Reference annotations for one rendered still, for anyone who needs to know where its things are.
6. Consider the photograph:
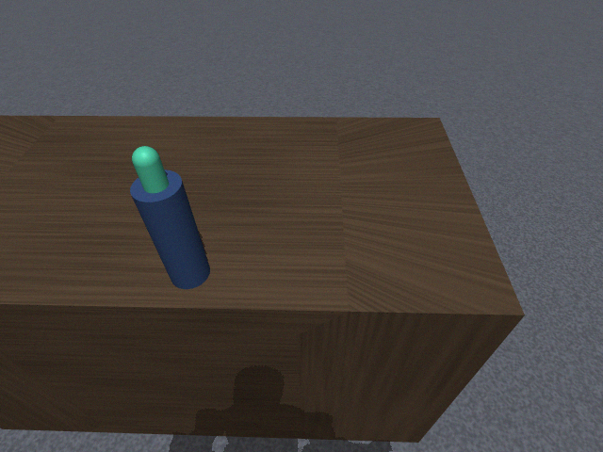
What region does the bottle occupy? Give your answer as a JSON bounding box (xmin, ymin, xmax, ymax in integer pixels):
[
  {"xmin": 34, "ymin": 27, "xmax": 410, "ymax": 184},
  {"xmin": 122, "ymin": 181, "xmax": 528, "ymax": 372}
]
[{"xmin": 130, "ymin": 146, "xmax": 210, "ymax": 289}]

